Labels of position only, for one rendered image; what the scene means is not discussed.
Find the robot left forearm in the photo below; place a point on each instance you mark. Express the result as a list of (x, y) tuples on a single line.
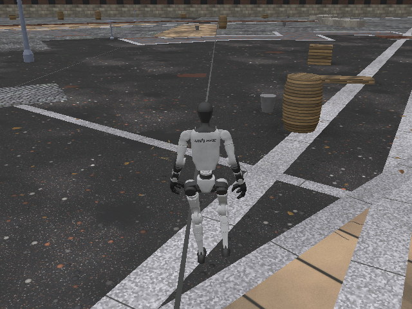
[(176, 171)]

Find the humanoid robot torso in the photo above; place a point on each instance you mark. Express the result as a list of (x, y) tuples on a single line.
[(205, 155)]

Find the robot left shin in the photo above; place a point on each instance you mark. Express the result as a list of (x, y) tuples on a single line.
[(198, 234)]

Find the robot left hand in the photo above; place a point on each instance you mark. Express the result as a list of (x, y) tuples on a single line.
[(178, 185)]

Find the robot right forearm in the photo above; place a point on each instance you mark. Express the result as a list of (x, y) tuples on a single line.
[(237, 172)]

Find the robot right upper arm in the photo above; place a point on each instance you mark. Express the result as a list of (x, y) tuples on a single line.
[(229, 146)]

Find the robot left upper arm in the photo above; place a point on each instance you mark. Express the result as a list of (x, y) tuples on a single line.
[(182, 146)]

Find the robot right hand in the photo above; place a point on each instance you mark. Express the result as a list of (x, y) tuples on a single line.
[(242, 189)]

